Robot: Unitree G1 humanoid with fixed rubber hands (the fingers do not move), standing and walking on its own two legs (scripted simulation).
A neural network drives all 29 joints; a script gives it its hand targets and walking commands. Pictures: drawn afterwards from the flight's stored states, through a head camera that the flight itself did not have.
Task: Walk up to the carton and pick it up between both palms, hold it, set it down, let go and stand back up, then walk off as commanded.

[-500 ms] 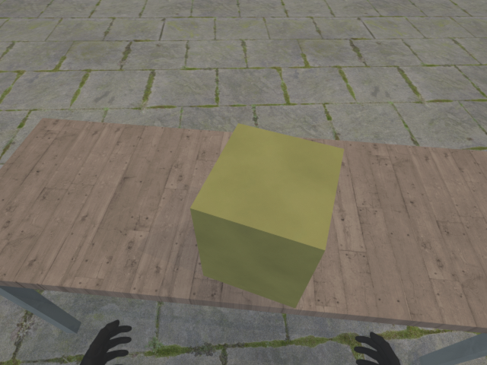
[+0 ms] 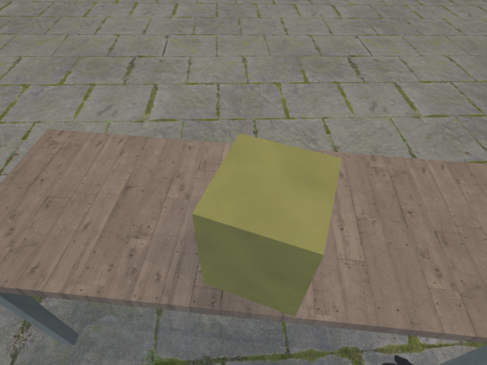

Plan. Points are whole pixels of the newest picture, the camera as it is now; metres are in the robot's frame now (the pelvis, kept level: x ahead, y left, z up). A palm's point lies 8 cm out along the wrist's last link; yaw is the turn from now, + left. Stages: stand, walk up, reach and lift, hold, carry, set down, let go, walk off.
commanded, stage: walk off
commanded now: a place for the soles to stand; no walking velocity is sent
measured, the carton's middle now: (267, 225) +0.39 -0.04 -0.02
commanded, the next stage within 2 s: none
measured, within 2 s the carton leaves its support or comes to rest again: neither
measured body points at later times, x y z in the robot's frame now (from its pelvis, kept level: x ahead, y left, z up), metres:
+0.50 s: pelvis -0.11 -0.03 -0.01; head -0.08 -0.05 +0.43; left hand -0.01 +0.28 -0.11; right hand -0.02 -0.34 -0.14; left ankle -0.15 +0.10 -0.69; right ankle +0.00 -0.14 -0.74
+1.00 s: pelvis -0.24 -0.03 -0.02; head -0.21 -0.03 +0.42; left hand -0.18 +0.30 -0.13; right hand -0.15 -0.34 -0.13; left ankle -0.12 +0.09 -0.74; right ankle -0.24 -0.13 -0.72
